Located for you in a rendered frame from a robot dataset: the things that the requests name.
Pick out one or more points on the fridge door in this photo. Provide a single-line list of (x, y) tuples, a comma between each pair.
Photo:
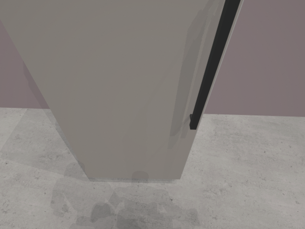
[(121, 77)]

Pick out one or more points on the handle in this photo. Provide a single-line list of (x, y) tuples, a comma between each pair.
[(223, 30)]

